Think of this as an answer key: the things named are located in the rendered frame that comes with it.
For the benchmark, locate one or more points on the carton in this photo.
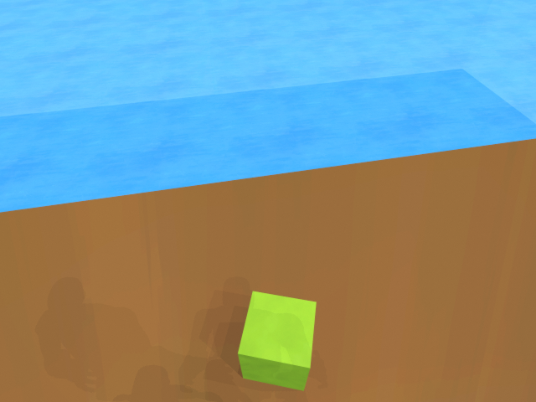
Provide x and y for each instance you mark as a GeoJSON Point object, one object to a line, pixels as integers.
{"type": "Point", "coordinates": [276, 344]}

